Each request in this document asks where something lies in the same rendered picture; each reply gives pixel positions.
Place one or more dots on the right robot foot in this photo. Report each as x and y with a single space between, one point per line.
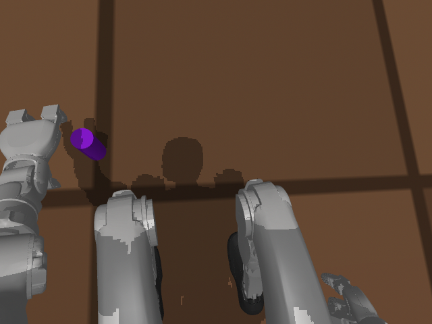
249 306

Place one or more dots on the can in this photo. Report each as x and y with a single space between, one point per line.
86 142

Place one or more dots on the right robot hand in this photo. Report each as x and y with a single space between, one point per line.
355 305

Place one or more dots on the left robot hand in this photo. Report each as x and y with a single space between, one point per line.
40 138

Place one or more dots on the left robot arm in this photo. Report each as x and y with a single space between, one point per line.
23 262

